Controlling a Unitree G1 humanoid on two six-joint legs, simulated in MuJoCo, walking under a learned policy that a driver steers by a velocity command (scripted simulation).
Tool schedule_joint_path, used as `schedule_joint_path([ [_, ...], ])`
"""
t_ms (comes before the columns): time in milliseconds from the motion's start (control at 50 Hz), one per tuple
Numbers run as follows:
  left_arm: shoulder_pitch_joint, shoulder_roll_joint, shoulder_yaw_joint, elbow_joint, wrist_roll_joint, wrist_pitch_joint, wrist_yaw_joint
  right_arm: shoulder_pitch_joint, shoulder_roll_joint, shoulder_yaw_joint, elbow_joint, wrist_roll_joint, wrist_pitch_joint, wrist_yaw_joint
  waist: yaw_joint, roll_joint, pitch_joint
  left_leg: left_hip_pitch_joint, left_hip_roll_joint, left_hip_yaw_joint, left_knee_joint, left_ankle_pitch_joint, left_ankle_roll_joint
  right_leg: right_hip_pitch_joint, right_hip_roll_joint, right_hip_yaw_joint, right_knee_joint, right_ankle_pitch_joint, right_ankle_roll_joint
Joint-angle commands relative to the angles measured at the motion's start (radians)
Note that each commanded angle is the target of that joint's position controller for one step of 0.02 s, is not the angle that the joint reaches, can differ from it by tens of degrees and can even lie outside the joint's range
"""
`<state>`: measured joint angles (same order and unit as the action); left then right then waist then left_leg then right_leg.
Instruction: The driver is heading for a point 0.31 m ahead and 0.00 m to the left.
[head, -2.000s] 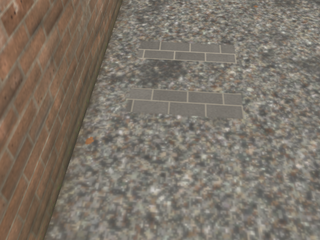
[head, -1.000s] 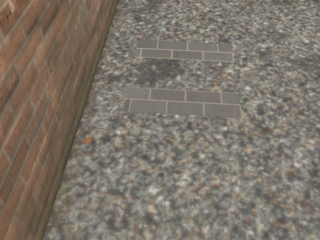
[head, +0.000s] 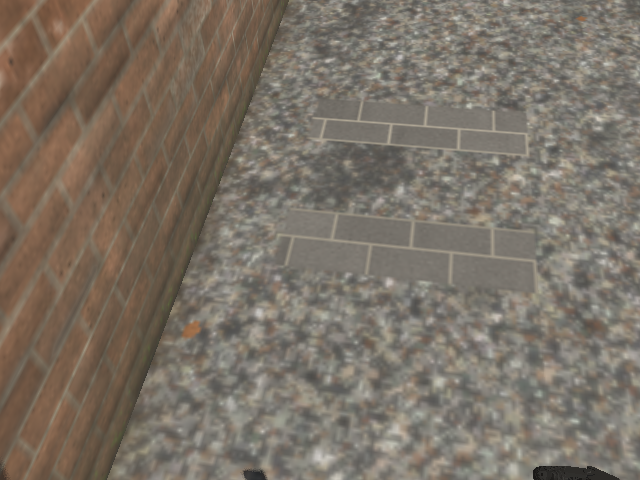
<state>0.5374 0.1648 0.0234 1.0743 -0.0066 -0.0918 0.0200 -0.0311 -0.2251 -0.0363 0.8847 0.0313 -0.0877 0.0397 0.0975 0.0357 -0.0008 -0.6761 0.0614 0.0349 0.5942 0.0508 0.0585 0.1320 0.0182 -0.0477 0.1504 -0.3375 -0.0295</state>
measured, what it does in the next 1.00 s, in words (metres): walks ahead: left foot, then right foot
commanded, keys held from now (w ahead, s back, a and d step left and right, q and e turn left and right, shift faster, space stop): w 0.10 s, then no key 0.90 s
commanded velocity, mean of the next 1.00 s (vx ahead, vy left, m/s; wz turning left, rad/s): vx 0.16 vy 0.00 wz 0.00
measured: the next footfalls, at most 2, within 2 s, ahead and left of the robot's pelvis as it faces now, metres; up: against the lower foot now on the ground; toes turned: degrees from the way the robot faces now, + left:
left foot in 0.10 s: +0.26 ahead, +0.13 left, +0.00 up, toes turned +3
right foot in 0.52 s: +0.38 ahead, -0.11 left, +0.00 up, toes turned -1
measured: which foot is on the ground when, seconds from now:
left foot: up 0.00-0.08, down 0.10-1.00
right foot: down 0.00-0.10, up 0.12-0.50, down 0.52-1.00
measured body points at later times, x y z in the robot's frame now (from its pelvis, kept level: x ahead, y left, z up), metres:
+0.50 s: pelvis +0.24 +0.02 +0.01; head +0.27 +0.02 +0.45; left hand +0.38 +0.27 -0.12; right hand +0.27 -0.23 -0.14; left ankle +0.22 +0.12 -0.73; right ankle +0.35 -0.11 -0.72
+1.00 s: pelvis +0.29 +0.00 -0.01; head +0.31 +0.00 +0.44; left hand +0.40 +0.24 -0.15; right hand +0.30 -0.25 -0.16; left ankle +0.22 +0.12 -0.73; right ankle +0.34 -0.11 -0.73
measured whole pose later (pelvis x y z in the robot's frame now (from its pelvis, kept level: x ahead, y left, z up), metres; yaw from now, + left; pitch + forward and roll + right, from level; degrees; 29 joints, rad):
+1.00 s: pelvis +0.29 +0.00 -0.01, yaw +0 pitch +0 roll +0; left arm 0.12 0.19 0.06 1.00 0.00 0.00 0.03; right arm 0.26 -0.21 -0.01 1.10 0.00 -0.01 -0.04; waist -0.02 -0.01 0.03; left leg -0.14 0.04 0.04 0.57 -0.43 -0.02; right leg -0.36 0.01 -0.03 0.59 -0.23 -0.02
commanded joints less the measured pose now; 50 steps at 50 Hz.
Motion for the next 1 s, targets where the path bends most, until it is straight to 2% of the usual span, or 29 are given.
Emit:
schedule_joint_path([
  [20, 0.045, 0.173, 0.039, -0.017, -0.004, 0.006, 0.007, -0.156, -0.058, -0.007, -0.106, 0.002, -0.028, 0.020, -0.042, -0.141, 0.139, -0.016, -0.027, 0.025, -0.067, -0.065, 0.036, -0.010, -0.280, 0.088, 0.037, 0.587, -0.121],
  [40, 0.028, 0.189, 0.045, -0.023, -0.002, 0.009, 0.008, -0.114, -0.082, -0.018, -0.101, 0.000, -0.031, 0.021, -0.074, -0.165, 0.096, 0.077, -0.058, 0.045, -0.071, -0.099, 0.052, 0.005, -0.282, 0.080, 0.101, 0.786, -0.112],
  [60, 0.012, 0.204, 0.050, -0.029, 0.001, 0.014, 0.008, -0.020, -0.117, -0.036, -0.079, -0.001, -0.032, 0.017, -0.127, -0.196, 0.025, 0.218, -0.098, 0.072, -0.064, -0.125, 0.071, 0.008, -0.275, 0.068, 0.214, 1.000, -0.100],
  [80, -0.016, 0.203, 0.048, -0.040, 0.005, 0.020, 0.007, 0.171, -0.166, -0.063, -0.024, 0.003, -0.030, 0.009, -0.222, -0.202, -0.085, 0.467, -0.116, 0.075, -0.075, -0.097, 0.105, -0.058, -0.236, 0.037, 0.419, 1.094, -0.073],
  [100, -0.045, 0.187, 0.038, -0.072, 0.015, 0.016, 0.001, 0.379, -0.235, -0.085, 0.023, -0.009, -0.023, -0.005, -0.299, -0.136, -0.234, 0.832, 0.058, -0.124, -0.035, -0.115, 0.167, -0.320, -0.192, 0.022, 0.725, 0.825, -0.044],
  [120, 0.090, 0.022, -0.008, -0.085, 0.010, -0.010, -0.016, 0.470, -0.316, -0.097, 0.046, -0.032, -0.018, -0.009, -0.211, 0.153, -0.433, 1.204, 0.344, -0.654, -0.140, -0.259, 0.349, -0.722, 0.020, 0.060, 1.129, 0.035, 0.029],
  [140, 0.029, 0.095, 0.013, -0.064, -0.013, -0.046, -0.022, 0.440, -0.228, -0.071, 0.049, -0.048, -0.008, -0.012, -0.236, 0.136, -0.431, 1.146, 0.336, -0.773, -0.269, -0.112, 0.328, -0.801, 0.031, 0.209, 1.283, -0.209, 0.019],
  [160, -0.044, 0.147, 0.026, -0.093, -0.033, -0.054, -0.022, 0.342, -0.174, -0.053, 0.035, -0.040, -0.008, -0.011, -0.197, 0.117, -0.266, 0.980, 0.316, -0.563, -0.256, 0.121, 0.281, -0.838, -0.028, 0.178, 1.321, -0.185, 0.016],
  [180, -0.104, 0.164, 0.027, -0.107, -0.027, -0.051, -0.011, 0.243, -0.126, -0.037, 0.011, -0.035, -0.012, -0.007, -0.158, 0.001, -0.177, 0.793, 0.277, -0.392, -0.255, 0.326, 0.249, -0.787, -0.081, 0.146, 1.279, -0.120, 0.022],
  [200, -0.137, 0.171, 0.040, -0.106, -0.015, -0.042, 0.002, 0.201, -0.092, -0.025, 0.009, -0.043, -0.018, -0.003, -0.131, -0.047, -0.111, 0.651, 0.230, -0.275, -0.279, 0.405, 0.226, -0.747, -0.105, 0.126, 1.220, -0.096, 0.027],
  [220, -0.113, 0.149, 0.042, -0.107, -0.007, -0.024, 0.008, 0.191, -0.084, -0.020, 0.020, -0.049, -0.026, -0.001, -0.092, -0.027, -0.091, 0.548, 0.198, -0.211, -0.310, 0.424, 0.205, -0.673, -0.132, 0.127, 1.168, -0.065, 0.024],
  [260, -0.083, 0.091, 0.036, -0.107, -0.007, 0.005, 0.014, 0.190, -0.087, -0.015, 0.040, -0.052, -0.032, -0.003, -0.052, 0.007, -0.059, 0.433, 0.169, -0.144, -0.357, 0.456, 0.211, -0.609, -0.135, 0.114, 1.083, -0.036, 0.026],
  [280, -0.085, 0.086, 0.037, -0.112, -0.006, 0.015, 0.018, 0.199, -0.107, -0.013, 0.053, -0.054, -0.034, -0.009, -0.039, 0.016, -0.042, 0.400, 0.162, -0.123, -0.370, 0.463, 0.213, -0.607, -0.137, 0.107, 1.025, -0.012, 0.034],
  [340, -0.177, 0.100, 0.036, -0.155, 0.014, 0.027, 0.021, 0.199, -0.125, -0.008, 0.061, -0.056, -0.024, -0.031, -0.037, 0.038, -0.052, 0.385, 0.129, -0.047, -0.364, 0.481, 0.196, -0.591, -0.139, 0.092, 0.782, 0.138, 0.058],
  [380, -0.248, 0.100, 0.032, -0.171, 0.013, 0.030, 0.016, 0.222, -0.142, -0.008, 0.070, -0.049, -0.013, -0.039, -0.062, 0.047, -0.068, 0.393, 0.111, -0.016, -0.355, 0.429, 0.171, -0.540, -0.119, 0.071, 0.646, 0.245, 0.064],
  [420, -0.299, 0.119, 0.036, -0.180, 0.009, 0.035, 0.012, 0.254, -0.152, -0.007, 0.087, -0.045, -0.005, -0.041, -0.082, 0.046, -0.070, 0.415, 0.122, -0.029, -0.341, 0.340, 0.160, -0.508, -0.102, 0.068, 0.563, 0.281, 0.065],
  [480, -0.342, 0.142, 0.044, -0.186, 0.015, 0.033, 0.005, 0.246, -0.143, -0.004, 0.097, -0.036, 0.007, -0.041, -0.080, 0.047, -0.050, 0.437, 0.133, -0.061, -0.279, 0.169, 0.129, -0.461, -0.080, 0.062, 0.416, 0.282, 0.036],
  [500, -0.333, 0.154, 0.050, -0.179, 0.022, 0.030, 0.003, 0.248, -0.134, -0.002, 0.101, -0.025, 0.010, -0.042, -0.070, 0.025, -0.047, 0.437, 0.109, -0.065, -0.236, 0.074, 0.099, -0.410, -0.068, 0.053, 0.335, 0.332, 0.019],
  [520, -0.319, 0.189, 0.060, -0.175, 0.030, 0.033, 0.008, 0.294, -0.117, 0.002, 0.111, -0.019, 0.009, -0.040, -0.075, -0.034, -0.054, 0.428, 0.067, -0.066, -0.180, -0.011, 0.056, -0.333, -0.101, 0.094, 0.274, 0.536, 0.001],
  [540, -0.298, 0.246, 0.072, -0.174, 0.030, 0.038, 0.014, 0.379, -0.097, 0.007, 0.120, -0.040, 0.001, -0.039, -0.126, -0.117, -0.100, 0.368, 0.002, -0.028, -0.114, -0.181, 0.013, -0.206, -0.180, 0.155, 0.333, 0.789, -0.035],
  [560, -0.316, 0.240, 0.068, -0.169, 0.024, 0.045, 0.016, 0.470, -0.062, 0.013, 0.145, -0.049, 0.006, -0.045, -0.174, -0.218, -0.135, 0.297, -0.046, 0.009, -0.081, -0.376, -0.026, -0.142, -0.247, 0.222, 0.355, 0.824, -0.125],
  [580, -0.316, 0.173, 0.057, -0.162, 0.016, 0.052, 0.007, 0.436, -0.071, 0.015, 0.142, -0.044, 0.020, -0.055, -0.145, -0.220, -0.138, 0.324, -0.044, 0.014, -0.064, -0.425, -0.046, -0.186, -0.242, 0.246, 0.328, 0.704, -0.153],
  [600, -0.346, 0.153, 0.053, -0.163, 0.013, 0.056, 0.001, 0.395, -0.085, 0.013, 0.133, -0.036, 0.038, -0.063, -0.145, -0.196, -0.114, 0.344, -0.041, 0.010, -0.082, -0.407, -0.051, -0.245, -0.216, 0.240, 0.308, 0.569, -0.136],
  [620, -0.386, 0.156, 0.053, -0.172, 0.012, 0.058, -0.004, 0.371, -0.094, 0.010, 0.133, -0.033, 0.057, -0.071, -0.148, -0.166, -0.088, 0.371, -0.036, 0.007, -0.105, -0.382, -0.056, -0.296, -0.179, 0.211, 0.308, 0.492, -0.107],
  [660, -0.407, 0.163, 0.057, -0.172, 0.009, 0.053, -0.008, 0.359, -0.109, 0.008, 0.138, -0.038, 0.081, -0.076, -0.142, -0.122, -0.059, 0.388, -0.027, 0.001, -0.131, -0.350, -0.053, -0.328, -0.127, 0.154, 0.326, 0.451, -0.063],
  [680, -0.400, 0.158, 0.056, -0.166, 0.002, 0.051, -0.005, 0.358, -0.100, 0.007, 0.146, -0.029, 0.081, -0.082, -0.140, -0.106, -0.063, 0.395, -0.027, 0.004, -0.124, -0.336, -0.048, -0.325, -0.116, 0.138, 0.346, 0.481, -0.057],
  [780, -0.390, 0.150, 0.057, -0.143, 0.004, 0.054, 0.004, 0.344, -0.092, 0.007, 0.167, -0.028, 0.072, -0.082, -0.123, -0.054, -0.088, 0.413, -0.011, -0.002, -0.110, -0.225, -0.052, -0.275, -0.098, 0.107, 0.404, 0.600, -0.067],
  [1000, -0.424, 0.129, 0.057, -0.111, 0.004, 0.085, 0.009, 0.360, -0.075, 0.013, 0.207, -0.031, 0.073, -0.087, -0.116, -0.027, -0.002, 0.363, -0.001, -0.010, -0.143, -0.332, -0.051, -0.293, -0.066, 0.077, 0.388, 0.420, -0.047],
])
